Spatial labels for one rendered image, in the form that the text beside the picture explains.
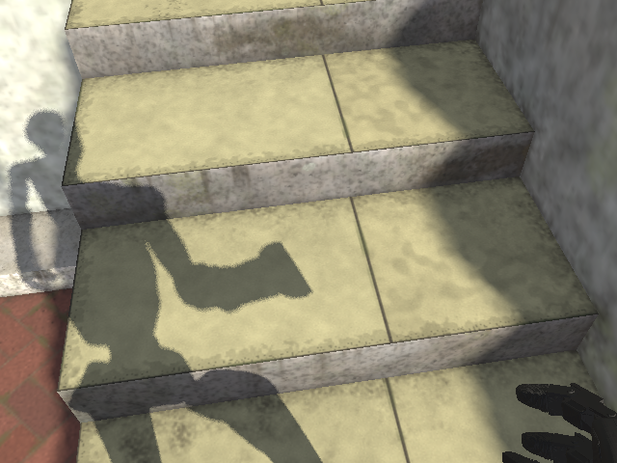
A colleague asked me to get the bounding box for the right robot hand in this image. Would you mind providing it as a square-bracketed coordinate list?
[502, 383, 617, 463]

